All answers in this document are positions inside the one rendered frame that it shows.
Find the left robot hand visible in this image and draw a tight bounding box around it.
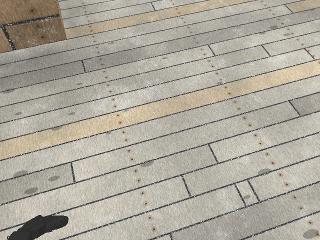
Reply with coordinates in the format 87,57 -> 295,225
7,215 -> 69,240

